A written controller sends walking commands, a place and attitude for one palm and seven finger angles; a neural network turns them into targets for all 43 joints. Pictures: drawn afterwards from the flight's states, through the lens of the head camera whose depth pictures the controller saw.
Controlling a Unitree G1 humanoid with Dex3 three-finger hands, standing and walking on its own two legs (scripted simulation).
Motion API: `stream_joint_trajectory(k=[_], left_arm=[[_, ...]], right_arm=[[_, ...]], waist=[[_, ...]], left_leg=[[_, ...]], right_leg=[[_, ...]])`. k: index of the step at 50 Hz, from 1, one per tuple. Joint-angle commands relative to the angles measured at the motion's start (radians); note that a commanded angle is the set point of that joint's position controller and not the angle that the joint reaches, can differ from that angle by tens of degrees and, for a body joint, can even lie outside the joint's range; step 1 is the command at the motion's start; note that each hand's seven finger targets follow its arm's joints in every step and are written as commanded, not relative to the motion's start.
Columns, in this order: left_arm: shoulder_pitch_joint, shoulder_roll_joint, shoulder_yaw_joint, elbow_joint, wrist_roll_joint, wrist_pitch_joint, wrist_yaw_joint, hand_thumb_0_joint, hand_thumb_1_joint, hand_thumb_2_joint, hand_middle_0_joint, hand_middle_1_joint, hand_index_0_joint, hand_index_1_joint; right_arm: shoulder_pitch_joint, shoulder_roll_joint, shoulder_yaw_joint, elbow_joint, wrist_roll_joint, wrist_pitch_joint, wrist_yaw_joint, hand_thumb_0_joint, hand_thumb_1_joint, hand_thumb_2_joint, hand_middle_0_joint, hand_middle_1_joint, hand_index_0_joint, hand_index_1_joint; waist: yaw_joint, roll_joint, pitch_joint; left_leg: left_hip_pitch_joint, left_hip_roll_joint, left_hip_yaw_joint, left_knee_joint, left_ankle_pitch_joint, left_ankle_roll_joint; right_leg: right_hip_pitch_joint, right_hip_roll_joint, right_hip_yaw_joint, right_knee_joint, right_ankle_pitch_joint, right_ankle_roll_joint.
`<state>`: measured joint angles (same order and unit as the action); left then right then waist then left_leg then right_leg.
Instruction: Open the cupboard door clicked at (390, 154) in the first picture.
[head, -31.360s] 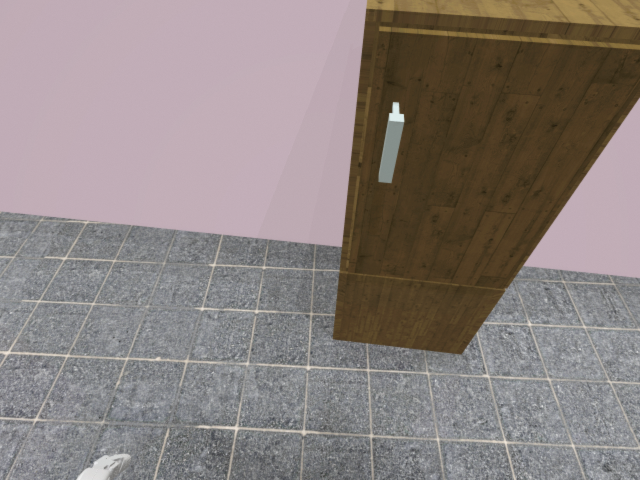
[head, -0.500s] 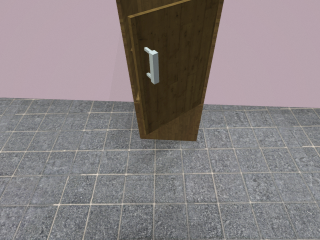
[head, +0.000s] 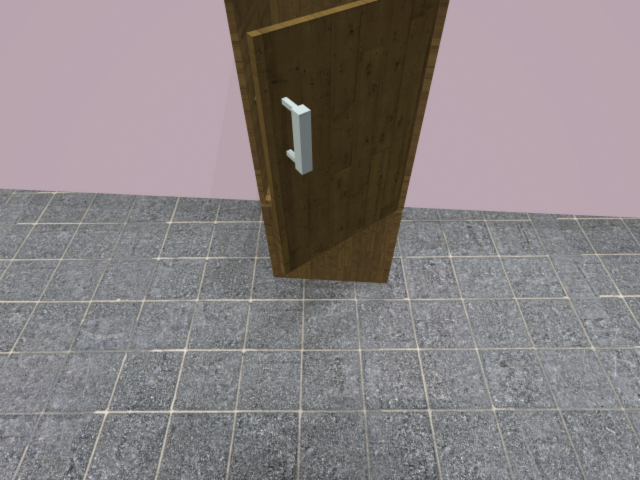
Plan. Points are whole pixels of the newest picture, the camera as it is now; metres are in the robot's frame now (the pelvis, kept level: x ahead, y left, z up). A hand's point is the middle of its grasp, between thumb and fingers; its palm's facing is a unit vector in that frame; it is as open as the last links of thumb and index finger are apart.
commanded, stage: look to check the result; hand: left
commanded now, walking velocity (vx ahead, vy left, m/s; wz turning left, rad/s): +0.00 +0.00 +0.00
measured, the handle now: (295, 135) +0.64 +0.08 +0.07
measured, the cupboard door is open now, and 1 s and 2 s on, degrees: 40 40 40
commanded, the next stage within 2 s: walk to a spot facing it in 0.26 s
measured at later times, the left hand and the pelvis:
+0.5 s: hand out of the picture +0.09 +0.23 -0.16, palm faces -0.02 -0.95 -0.31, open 7.4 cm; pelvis +0.01 +0.00 +0.00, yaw -2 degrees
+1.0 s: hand out of the picture +0.10 +0.17 -0.18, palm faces -0.22 -0.93 -0.29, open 7.4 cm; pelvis -0.02 -0.03 -0.02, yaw -16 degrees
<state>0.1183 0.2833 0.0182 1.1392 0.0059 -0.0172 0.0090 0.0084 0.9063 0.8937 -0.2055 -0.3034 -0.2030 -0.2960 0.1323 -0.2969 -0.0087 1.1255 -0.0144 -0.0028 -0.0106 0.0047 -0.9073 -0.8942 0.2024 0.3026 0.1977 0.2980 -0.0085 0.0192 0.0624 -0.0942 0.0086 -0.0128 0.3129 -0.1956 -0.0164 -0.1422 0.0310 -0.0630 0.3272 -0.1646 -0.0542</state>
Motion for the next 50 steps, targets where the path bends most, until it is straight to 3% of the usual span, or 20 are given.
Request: stream_joint_trajectory(k=[1, 18, 21, 24, 27, 31, 33, 35, 36, 37, 38, 41, 43, 44, 45, 46, 47, 48, 49, 50], left_arm=[[-0.018, 0.193, 0.035, -0.059, 0.003, -0.026, 0.012, 0.0, 0.9, 0.9, -0.2, -0.3, -0.2, -0.3], [-0.025, 0.205, 0.035, -0.063, 0.003, -0.026, 0.013, 0.0, 0.9, 0.9, -0.2, -0.3, -0.2, -0.3], [-0.028, 0.204, 0.038, -0.07, 0.003, -0.021, 0.011, 0.0, 0.9, 0.9, -0.2, -0.3, -0.2, -0.3], [0.019, 0.113, 0.029, -0.07, 0.004, 0.008, 0.016, 0.0, 0.9, 0.9, -0.2, -0.3, -0.2, -0.3], [0.039, 0.131, 0.047, -0.095, 0.008, 0.024, 0.014, 0.0, 0.9, 0.9, -0.2, -0.3, -0.2, -0.3], [0.034, 0.133, 0.061, -0.146, 0.011, 0.042, 0.006, 0.0, 0.9, 0.9, -0.2, -0.3, -0.2, -0.3], [0.023, 0.117, 0.064, -0.173, 0.014, 0.049, 0.0, 0.0, 0.9, 0.9, -0.2, -0.3, -0.2, -0.3], [0.018, 0.087, 0.064, -0.203, 0.014, 0.056, -0.011, 0.0, 0.9, 0.9, -0.2, -0.3, -0.2, -0.3], [0.013, 0.07, 0.066, -0.217, 0.015, 0.062, -0.016, 0.0, 0.9, 0.9, -0.2, -0.3, -0.2, -0.3], [0.01, 0.064, 0.072, -0.232, 0.017, 0.069, -0.016, 0.0, 0.9, 0.9, -0.2, -0.3, -0.2, -0.3], [0.013, 0.063, 0.078, -0.242, 0.018, 0.074, -0.019, 0.0, 0.9, 0.9, -0.2, -0.3, -0.2, -0.3], [0.051, 0.025, 0.076, -0.249, 0.015, 0.067, -0.029, 0.0, 0.9, 0.9, -0.2, -0.3, -0.2, -0.3], [0.137, 0.027, 0.083, -0.23, 0.015, 0.059, -0.032, 0.0, 0.9, 0.9, -0.2, -0.3, -0.2, -0.3], [0.193, 0.062, 0.094, -0.212, 0.02, 0.049, -0.028, 0.0, 0.9, 0.9, -0.2, -0.3, -0.2, -0.3], [0.223, 0.179, 0.117, -0.21, 0.033, 0.033, -0.01, 0.0, 0.9, 0.9, -0.2, -0.3, -0.2, -0.3], [0.253, 0.214, 0.121, -0.206, 0.016, 0.034, 0.002, 0.0, 0.9, 0.9, -0.2, -0.3, -0.2, -0.3], [0.219, 0.201, 0.121, -0.217, 0.014, 0.035, 0.01, 0.0, 0.9, 0.9, -0.2, -0.3, -0.2, -0.3], [0.173, 0.168, 0.118, -0.237, 0.02, 0.039, 0.015, 0.0, 0.9, 0.9, -0.2, -0.3, -0.2, -0.3], [0.134, 0.147, 0.114, -0.248, 0.023, 0.037, 0.02, 0.0, 0.9, 0.9, -0.2, -0.3, -0.2, -0.3], [0.125, 0.13, 0.108, -0.255, 0.02, 0.032, 0.021, 0.0, 0.9, 0.9, -0.2, -0.3, -0.2, -0.3]], right_arm=[[-0.007, -0.17, -0.028, -0.051, -0.003, -0.011, -0.011, 0.0, -0.9, -0.9, 0.2, 0.3, 0.2, 0.3], [-0.02, -0.175, -0.027, -0.05, -0.002, -0.012, -0.011, 0.0, -0.9, -0.9, 0.2, 0.3, 0.2, 0.3], [-0.012, -0.181, -0.03, -0.053, -0.005, -0.011, -0.015, 0.0, -0.9, -0.9, 0.2, 0.3, 0.2, 0.3], [0.061, -0.072, -0.016, -0.046, -0.005, 0.008, -0.022, 0.0, -0.9, -0.9, 0.2, 0.3, 0.2, 0.3], [0.081, -0.084, -0.031, -0.075, -0.002, 0.017, -0.03, 0.0, -0.9, -0.9, 0.2, 0.3, 0.2, 0.3], [0.086, -0.089, -0.05, -0.119, -0.003, 0.026, -0.037, 0.0, -0.9, -0.9, 0.2, 0.3, 0.2, 0.3], [0.093, -0.096, -0.058, -0.136, -0.007, 0.026, -0.039, 0.0, -0.9, -0.9, 0.2, 0.3, 0.2, 0.3], [0.092, -0.125, -0.07, -0.152, -0.014, 0.023, -0.042, 0.0, -0.9, -0.9, 0.2, 0.3, 0.2, 0.3], [0.091, -0.136, -0.076, -0.158, -0.016, 0.018, -0.043, 0.0, -0.9, -0.9, 0.2, 0.3, 0.2, 0.3], [0.089, -0.133, -0.077, -0.166, -0.018, 0.012, -0.044, 0.0, -0.9, -0.9, 0.2, 0.3, 0.2, 0.3], [0.083, -0.124, -0.074, -0.175, -0.02, 0.008, -0.046, 0.0, -0.9, -0.9, 0.2, 0.3, 0.2, 0.3], [0.036, -0.119, -0.079, -0.199, -0.027, 0.004, -0.046, 0.0, -0.9, -0.9, 0.2, 0.3, 0.2, 0.3], [0.022, -0.128, -0.087, -0.205, -0.02, 0.012, -0.042, 0.0, -0.9, -0.9, 0.2, 0.3, 0.2, 0.3], [0.024, -0.113, -0.09, -0.212, -0.011, 0.016, -0.039, 0.0, -0.9, -0.9, 0.2, 0.3, 0.2, 0.3], [0.037, -0.035, -0.083, -0.244, 0.004, 0.019, -0.032, 0.0, -0.9, -0.9, 0.2, 0.3, 0.2, 0.3], [-0.004, -0.037, -0.076, -0.264, 0.006, 0.032, -0.028, 0.0, -0.9, -0.9, 0.2, 0.3, 0.2, 0.3], [0.013, -0.036, -0.078, -0.264, 0.007, 0.039, -0.022, 0.0, -0.9, -0.9, 0.2, 0.3, 0.2, 0.3], [-0.032, -0.013, -0.078, -0.266, 0.005, 0.037, -0.019, 0.0, -0.9, -0.9, 0.2, 0.3, 0.2, 0.3], [-0.033, -0.019, -0.075, -0.259, 0.003, 0.033, -0.022, 0.0, -0.9, -0.9, 0.2, 0.3, 0.2, 0.3], [-0.037, -0.019, -0.075, -0.257, 0.003, 0.032, -0.022, 0.0, -0.9, -0.9, 0.2, 0.3, 0.2, 0.3]], waist=[[0.001, -0.016, -0.09], [0.003, -0.018, -0.091], [0.0, -0.017, -0.086], [-0.006, -0.017, -0.092], [-0.003, -0.052, -0.101], [-0.011, -0.044, -0.078], [-0.015, 0.009, -0.049], [-0.011, 0.114, -0.034], [-0.006, 0.179, -0.021], [-0.001, 0.194, -0.021], [0.008, 0.171, -0.024], [0.034, 0.148, -0.037], [0.063, 0.105, -0.066], [0.087, -0.012, -0.077], [0.085, -0.36, -0.073], [0.114, -0.368, -0.066], [0.083, -0.27, -0.053], [0.072, -0.184, -0.013], [0.048, -0.206, -0.037], [0.045, -0.157, -0.049]], left_leg=[[-0.013, 0.098, -0.074, -0.033, 0.139, 0.034], [0.004, 0.102, -0.072, -0.039, 0.172, 0.034], [0.014, 0.109, -0.055, -0.025, 0.165, 0.03], [-0.001, 0.114, -0.004, 0.034, 0.16, 0.012], [-0.023, 0.112, 0.033, 0.09, 0.116, 0.009], [-0.03, 0.128, 0.041, 0.13, 0.06, 0.018], [-0.031, 0.167, 0.011, 0.099, 0.022, 0.038], [-0.019, 0.268, -0.077, 0.021, 0.033, 0.092], [-0.031, 0.351, -0.13, -0.03, 0.108, 0.148], [-0.03, 0.405, -0.151, -0.049, 0.193, 0.197], [-0.046, 0.418, -0.142, -0.04, 0.25, 0.215], [-0.036, 0.364, 0.001, 0.079, 0.391, 0.16], [-0.069, 0.304, 0.081, 0.212, 0.303, 0.091], [-0.138, 0.237, 0.129, 0.363, 0.183, 0.042], [-0.375, 0.074, 0.198, 0.606, -0.259, -0.031], [-0.435, 0.027, 0.078, 0.794, -0.477, -0.035], [-0.45, 0.065, 0.01, 0.865, -0.41, -0.028], [-0.486, 0.07, -0.005, 0.878, -0.37, -0.031], [-0.497, 0.079, -0.017, 0.878, -0.321, -0.039], [-0.478, 0.076, -0.018, 0.87, -0.289, -0.045]], right_leg=[[0.066, -0.159, 0.151, -0.054, 0.183, -0.002], [0.086, -0.162, 0.143, -0.054, 0.232, 0.002], [0.066, -0.155, 0.165, -0.046, 0.25, -0.003], [0.046, -0.157, 0.186, 0.008, 0.321, 0.004], [0.032, -0.158, 0.222, 0.047, 0.359, -0.01], [-0.065, -0.144, 0.261, 0.094, 0.316, -0.023], [-0.14, -0.103, 0.245, 0.142, 0.232, -0.01], [-0.222, -0.033, 0.17, 0.299, 0.102, 0.018], [-0.259, -0.004, 0.113, 0.453, -0.16, 0.035], [-0.295, -0.011, 0.099, 0.61, -0.326, 0.046], [-0.307, -0.031, 0.117, 0.678, -0.361, 0.054], [-0.228, -0.066, 0.07, 0.509, -0.34, 0.05], [-0.101, -0.044, 0.02, 0.307, -0.161, 0.051], [0.001, -0.063, 0.064, 0.133, 0.06, 0.038], [0.107, -0.307, 0.468, -0.009, 0.356, -0.052], [0.064, -0.405, 0.606, -0.025, 0.486, -0.155], [0.032, -0.402, 0.547, -0.024, 0.322, -0.195], [-0.018, -0.344, 0.54, -0.018, 0.213, -0.192], [0.005, -0.305, 0.524, 0.012, 0.255, -0.18], [0.003, -0.289, 0.487, 0.028, 0.317, -0.17]])
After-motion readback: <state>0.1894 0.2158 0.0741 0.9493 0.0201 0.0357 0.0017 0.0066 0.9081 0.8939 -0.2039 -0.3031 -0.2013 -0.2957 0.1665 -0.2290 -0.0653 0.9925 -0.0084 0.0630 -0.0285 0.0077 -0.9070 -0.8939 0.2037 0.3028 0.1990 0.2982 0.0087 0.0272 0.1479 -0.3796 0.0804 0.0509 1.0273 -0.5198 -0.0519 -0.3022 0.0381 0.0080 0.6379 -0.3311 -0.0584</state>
